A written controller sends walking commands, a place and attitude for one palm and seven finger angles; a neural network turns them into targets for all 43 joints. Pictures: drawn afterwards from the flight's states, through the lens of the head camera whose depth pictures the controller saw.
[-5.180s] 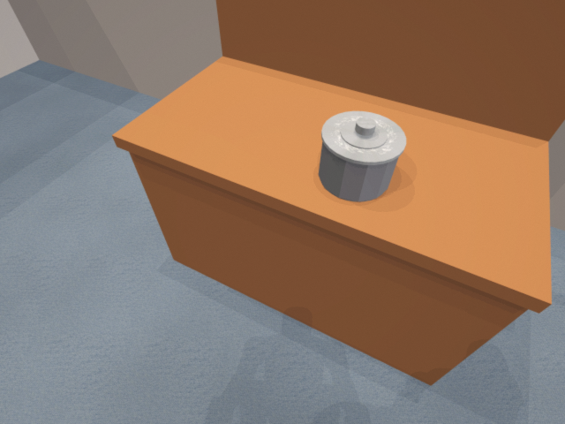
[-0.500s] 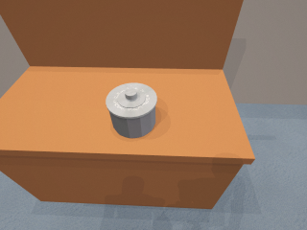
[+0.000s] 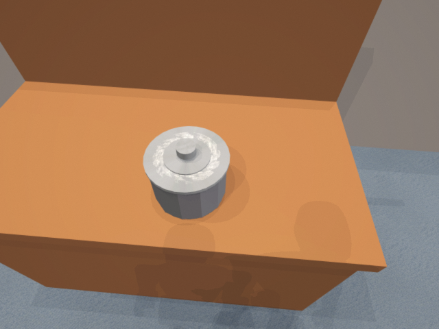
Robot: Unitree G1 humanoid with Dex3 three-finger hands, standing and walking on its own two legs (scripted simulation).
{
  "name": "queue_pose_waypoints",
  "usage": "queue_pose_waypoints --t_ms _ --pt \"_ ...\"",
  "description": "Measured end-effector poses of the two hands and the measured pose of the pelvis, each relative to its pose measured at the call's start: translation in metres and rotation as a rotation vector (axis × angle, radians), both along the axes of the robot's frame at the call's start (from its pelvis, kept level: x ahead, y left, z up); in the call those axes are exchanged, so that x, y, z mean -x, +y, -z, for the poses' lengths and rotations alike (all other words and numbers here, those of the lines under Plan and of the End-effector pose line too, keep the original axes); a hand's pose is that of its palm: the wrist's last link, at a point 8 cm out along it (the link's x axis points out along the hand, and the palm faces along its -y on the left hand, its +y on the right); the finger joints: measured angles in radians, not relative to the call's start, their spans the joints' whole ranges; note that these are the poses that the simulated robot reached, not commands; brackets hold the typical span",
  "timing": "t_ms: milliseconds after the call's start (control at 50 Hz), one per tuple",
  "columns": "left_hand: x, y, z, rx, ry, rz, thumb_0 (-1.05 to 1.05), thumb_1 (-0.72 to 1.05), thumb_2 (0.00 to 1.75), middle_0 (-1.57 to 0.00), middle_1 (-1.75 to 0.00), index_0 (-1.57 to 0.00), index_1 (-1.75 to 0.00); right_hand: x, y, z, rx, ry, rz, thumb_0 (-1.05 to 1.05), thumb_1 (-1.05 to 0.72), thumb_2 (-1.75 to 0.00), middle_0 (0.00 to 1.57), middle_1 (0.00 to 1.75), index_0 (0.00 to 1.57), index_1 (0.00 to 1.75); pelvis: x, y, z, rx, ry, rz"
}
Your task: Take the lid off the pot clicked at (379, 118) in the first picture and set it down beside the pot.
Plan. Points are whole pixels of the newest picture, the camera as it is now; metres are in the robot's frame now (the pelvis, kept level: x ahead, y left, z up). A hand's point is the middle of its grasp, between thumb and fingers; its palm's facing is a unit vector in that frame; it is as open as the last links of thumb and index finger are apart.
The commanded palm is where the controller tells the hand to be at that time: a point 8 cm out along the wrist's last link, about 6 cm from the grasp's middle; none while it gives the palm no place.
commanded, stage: come to a stop and stand still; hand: left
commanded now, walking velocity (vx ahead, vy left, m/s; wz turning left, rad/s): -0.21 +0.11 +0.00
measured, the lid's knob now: (186, 149) +0.44 +0.10 +0.06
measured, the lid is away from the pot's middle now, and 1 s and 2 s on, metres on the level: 0.00 0.00 0.00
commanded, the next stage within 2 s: look again from close up in 1.06 s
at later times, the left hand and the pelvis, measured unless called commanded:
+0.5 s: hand out of the picture +0.02 +0.20 -0.17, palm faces +0.04 -0.97 -0.25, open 7.4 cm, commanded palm none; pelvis -0.01 +0.01 +0.00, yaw +0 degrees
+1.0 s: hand out of the picture -0.03 +0.17 -0.16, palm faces -0.02 -0.97 -0.23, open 7.3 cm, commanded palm none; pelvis -0.04 -0.01 +0.01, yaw -1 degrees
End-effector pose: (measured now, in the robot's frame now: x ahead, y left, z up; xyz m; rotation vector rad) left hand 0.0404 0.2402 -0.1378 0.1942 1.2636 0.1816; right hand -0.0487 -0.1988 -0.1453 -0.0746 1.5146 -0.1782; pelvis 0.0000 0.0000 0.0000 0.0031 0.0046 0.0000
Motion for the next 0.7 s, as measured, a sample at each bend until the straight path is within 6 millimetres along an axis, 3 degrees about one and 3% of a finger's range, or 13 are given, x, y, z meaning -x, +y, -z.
queue_pose_waypoints --t_ms 100,200,340,560,700 --pt "-0.018 0.000 0.002 -0.015 0.004 0.023 0.01 0.92 0.89 -0.20 -0.30 -0.20 -0.30 -0.028 -0.007 0.008 0.017 -0.024 0.034 0.01 -0.91 -0.90 0.20 0.30 0.20 0.30 -0.006 0.003 0.004 0.015 0.016 -0.015" --pt "-0.020 0.003 0.004 0.013 0.026 0.020 0.01 0.92 0.89 -0.20 -0.30 -0.20 -0.30 -0.056 -0.009 -0.003 0.062 -0.109 0.016 0.01 -0.91 -0.90 0.20 0.30 0.20 0.30 0.000 0.014 -0.002 0.002 0.008 0.003" --pt "-0.016 0.008 -0.001 0.013 -0.007 -0.026 0.01 0.91 0.89 -0.20 -0.30 -0.20 -0.30 -0.071 -0.013 -0.010 0.077 -0.144 -0.047 0.01 -0.93 -0.90 0.20 0.30 0.20 0.30 0.000 0.014 -0.005 0.012 -0.002 -0.015" --pt "0.038 0.010 -0.003 -0.010 0.041 -0.023 0.01 0.91 0.89 -0.20 -0.30 -0.20 -0.30 -0.090 -0.020 -0.007 0.069 -0.309 -0.088 0.01 -0.92 -0.90 0.20 0.30 0.20 0.30 0.015 0.013 0.000 0.004 -0.026 0.009" --pt "0.067 -0.004 -0.012 0.001 0.079 0.004 0.01 0.91 0.89 -0.20 -0.30 -0.20 -0.30 -0.078 -0.024 -0.008 0.036 -0.333 -0.096 0.00 -0.93 -0.90 0.20 0.30 0.20 0.30 0.030 0.006 -0.005 -0.001 -0.029 0.019"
